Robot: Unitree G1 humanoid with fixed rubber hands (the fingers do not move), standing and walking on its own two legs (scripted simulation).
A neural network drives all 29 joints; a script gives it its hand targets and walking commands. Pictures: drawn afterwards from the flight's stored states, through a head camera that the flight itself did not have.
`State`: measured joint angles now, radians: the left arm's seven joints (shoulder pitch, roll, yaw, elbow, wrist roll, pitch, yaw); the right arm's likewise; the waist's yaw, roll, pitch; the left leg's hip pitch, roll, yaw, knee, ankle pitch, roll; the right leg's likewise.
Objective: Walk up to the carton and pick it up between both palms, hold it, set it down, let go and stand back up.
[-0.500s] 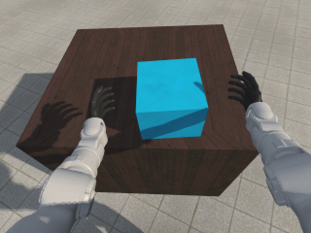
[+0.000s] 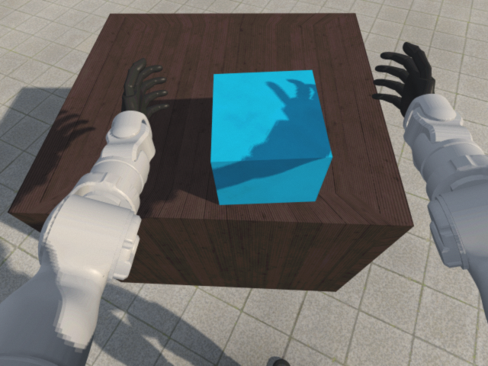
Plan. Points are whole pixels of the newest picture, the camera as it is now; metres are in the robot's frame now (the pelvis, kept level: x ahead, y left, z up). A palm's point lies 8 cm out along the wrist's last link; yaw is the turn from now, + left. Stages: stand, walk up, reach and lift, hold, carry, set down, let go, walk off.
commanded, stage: reach and lift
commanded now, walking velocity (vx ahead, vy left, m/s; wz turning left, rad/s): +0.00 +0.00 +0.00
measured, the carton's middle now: (265, 138) +0.56 -0.03 -0.03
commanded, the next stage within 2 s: none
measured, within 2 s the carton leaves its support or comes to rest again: neither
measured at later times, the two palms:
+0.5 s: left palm (137, 91) +0.53 +0.18 +0.13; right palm (409, 81) +0.52 -0.24 +0.14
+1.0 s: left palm (170, 119) +0.55 +0.15 +0.05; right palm (348, 123) +0.55 -0.19 +0.03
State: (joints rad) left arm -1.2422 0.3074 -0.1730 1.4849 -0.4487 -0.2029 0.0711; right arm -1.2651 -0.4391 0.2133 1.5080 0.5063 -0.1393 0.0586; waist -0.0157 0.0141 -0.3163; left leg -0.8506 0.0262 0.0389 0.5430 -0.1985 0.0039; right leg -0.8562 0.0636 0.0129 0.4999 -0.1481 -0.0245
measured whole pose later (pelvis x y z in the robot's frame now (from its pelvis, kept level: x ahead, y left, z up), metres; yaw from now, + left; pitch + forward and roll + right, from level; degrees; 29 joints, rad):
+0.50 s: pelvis +0.01 +0.00 +0.01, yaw +0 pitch +32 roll -1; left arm -1.39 0.32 -0.16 1.59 -0.42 -0.18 0.03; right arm -1.36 -0.46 0.17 1.57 0.49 -0.11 0.06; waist -0.03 0.01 -0.32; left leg -0.85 0.02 0.00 0.45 -0.16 0.02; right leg -0.83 0.07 0.03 0.36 -0.09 -0.02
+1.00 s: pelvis +0.01 +0.01 +0.00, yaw +1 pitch +44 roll -1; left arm -1.32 0.21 0.08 1.38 -0.20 -0.28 0.07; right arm -1.26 -0.34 -0.18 1.32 0.09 -0.20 0.02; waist 0.04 0.06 -0.31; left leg -1.02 0.00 0.00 0.32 -0.06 0.01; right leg -1.00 0.05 0.03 0.23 0.00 -0.02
